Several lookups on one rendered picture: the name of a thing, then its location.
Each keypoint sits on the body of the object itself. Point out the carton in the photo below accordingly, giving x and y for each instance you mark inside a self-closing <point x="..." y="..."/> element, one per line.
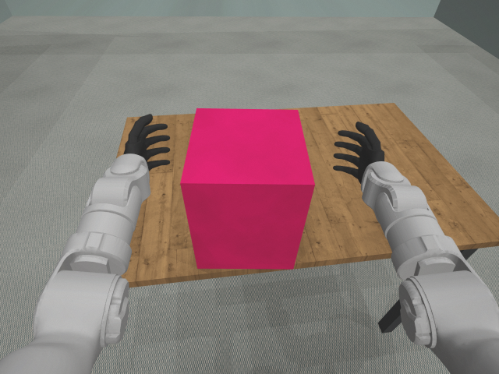
<point x="247" y="185"/>

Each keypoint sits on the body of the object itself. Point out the robot right upper arm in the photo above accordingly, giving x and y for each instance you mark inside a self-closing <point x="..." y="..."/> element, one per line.
<point x="452" y="314"/>

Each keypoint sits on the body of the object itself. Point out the right robot forearm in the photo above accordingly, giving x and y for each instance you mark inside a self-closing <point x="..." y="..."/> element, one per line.
<point x="418" y="245"/>

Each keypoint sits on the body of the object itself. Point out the robot left upper arm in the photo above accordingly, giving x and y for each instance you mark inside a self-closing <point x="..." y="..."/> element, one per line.
<point x="81" y="313"/>

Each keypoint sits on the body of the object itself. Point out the left robot forearm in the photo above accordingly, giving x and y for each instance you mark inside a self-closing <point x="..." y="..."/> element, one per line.
<point x="101" y="243"/>

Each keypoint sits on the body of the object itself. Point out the table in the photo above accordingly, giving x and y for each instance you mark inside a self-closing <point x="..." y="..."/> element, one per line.
<point x="340" y="227"/>

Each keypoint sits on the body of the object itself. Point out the robot right hand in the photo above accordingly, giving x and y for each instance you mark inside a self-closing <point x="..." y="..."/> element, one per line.
<point x="369" y="151"/>

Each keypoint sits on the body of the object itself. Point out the robot left hand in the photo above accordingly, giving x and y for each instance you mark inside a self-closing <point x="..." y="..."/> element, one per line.
<point x="138" y="143"/>

